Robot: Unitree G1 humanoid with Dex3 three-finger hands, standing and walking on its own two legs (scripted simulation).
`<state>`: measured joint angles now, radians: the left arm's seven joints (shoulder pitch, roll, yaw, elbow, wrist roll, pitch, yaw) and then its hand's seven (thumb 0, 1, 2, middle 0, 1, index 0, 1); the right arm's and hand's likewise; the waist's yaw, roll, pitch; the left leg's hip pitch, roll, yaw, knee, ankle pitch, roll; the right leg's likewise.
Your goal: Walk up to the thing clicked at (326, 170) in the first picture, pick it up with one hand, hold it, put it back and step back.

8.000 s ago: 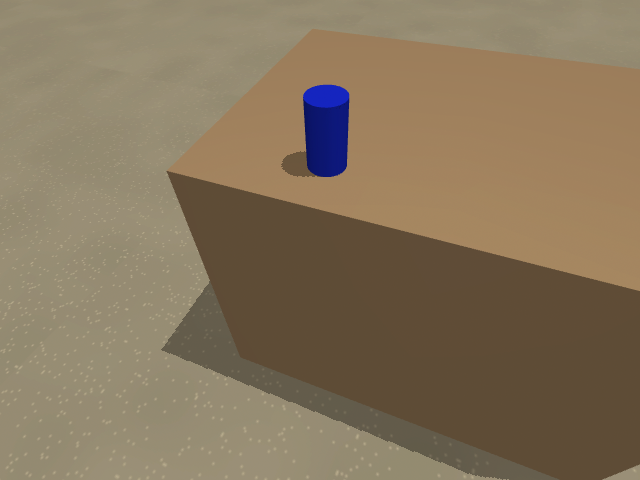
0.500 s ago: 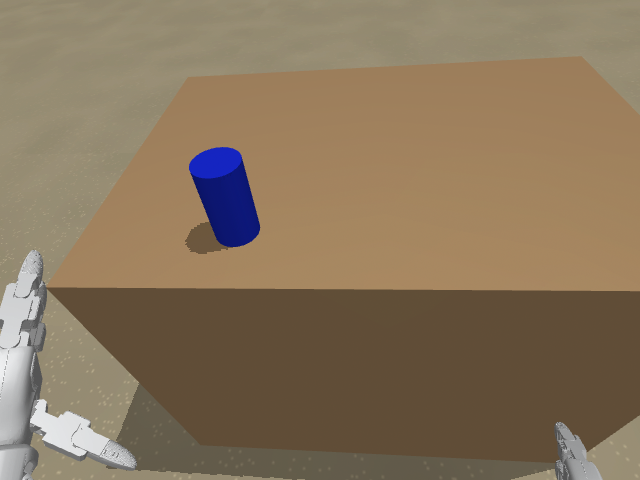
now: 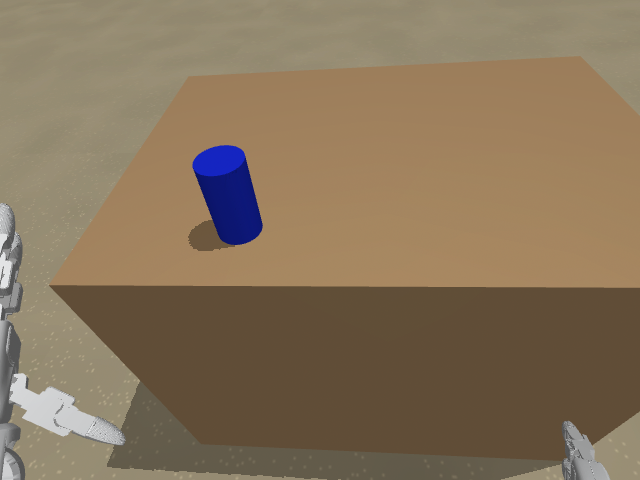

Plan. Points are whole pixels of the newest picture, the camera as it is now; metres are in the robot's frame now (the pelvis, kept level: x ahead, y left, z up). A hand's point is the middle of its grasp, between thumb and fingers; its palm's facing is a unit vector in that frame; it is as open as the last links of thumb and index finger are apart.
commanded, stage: rise first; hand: left
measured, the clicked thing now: (230, 197) +0.49 +0.20 +0.09
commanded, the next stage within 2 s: go down in 0.14 s
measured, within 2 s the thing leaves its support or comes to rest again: neither
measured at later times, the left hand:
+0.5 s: hand (48, 311) +0.21 +0.27 +0.20, palm faces +0.44 -0.79 -0.42, open 17.6 cm
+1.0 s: hand (57, 237) +0.31 +0.32 +0.19, palm faces +0.23 -0.94 -0.25, open 17.3 cm
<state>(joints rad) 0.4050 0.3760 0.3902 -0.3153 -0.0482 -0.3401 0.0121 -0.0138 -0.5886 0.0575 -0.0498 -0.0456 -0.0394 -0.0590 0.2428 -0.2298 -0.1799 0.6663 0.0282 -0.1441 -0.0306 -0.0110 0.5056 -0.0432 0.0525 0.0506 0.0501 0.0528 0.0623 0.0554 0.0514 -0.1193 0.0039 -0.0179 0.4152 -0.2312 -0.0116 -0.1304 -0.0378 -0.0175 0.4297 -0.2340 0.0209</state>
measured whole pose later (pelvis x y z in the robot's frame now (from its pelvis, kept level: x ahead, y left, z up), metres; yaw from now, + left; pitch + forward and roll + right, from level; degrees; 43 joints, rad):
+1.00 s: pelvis +0.01 +0.01 +0.00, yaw +0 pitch +1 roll +0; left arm -0.17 0.55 0.57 0.27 -0.21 -0.07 -0.39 -0.01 -0.47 0.09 -0.03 -0.02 -0.02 -0.03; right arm 0.26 -0.23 -0.07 0.62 0.03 -0.14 -0.08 -0.01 0.51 -0.06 0.05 0.05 0.05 0.05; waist 0.01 0.04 -0.06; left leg -0.22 0.00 -0.01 0.48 -0.28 0.00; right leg -0.22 -0.04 -0.01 0.47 -0.26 0.03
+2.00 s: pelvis +0.02 +0.01 +0.00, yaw +0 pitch +6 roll -1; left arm -0.59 0.79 0.61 0.87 -0.19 0.07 -0.57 -0.02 -0.60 0.07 -0.04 -0.02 -0.03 -0.03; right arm 0.24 -0.24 0.02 0.69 0.01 -0.23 -0.16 -0.01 0.53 -0.06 0.05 0.05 0.05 0.05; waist -0.03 0.02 -0.10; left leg -0.33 0.01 -0.02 0.51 -0.28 0.00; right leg -0.32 -0.03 -0.02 0.46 -0.25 0.03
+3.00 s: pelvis +0.02 +0.01 -0.01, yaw +0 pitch +9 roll -1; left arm -0.74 0.91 0.61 1.05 -0.15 0.09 -0.61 -0.02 -0.61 0.07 -0.04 -0.04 -0.04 -0.05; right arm 0.23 -0.25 0.04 0.64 0.01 -0.22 -0.18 -0.01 0.52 -0.06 0.05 0.05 0.05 0.05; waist -0.06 0.01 -0.12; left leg -0.42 0.01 -0.02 0.56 -0.31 0.00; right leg -0.39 -0.03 -0.02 0.49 -0.26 0.03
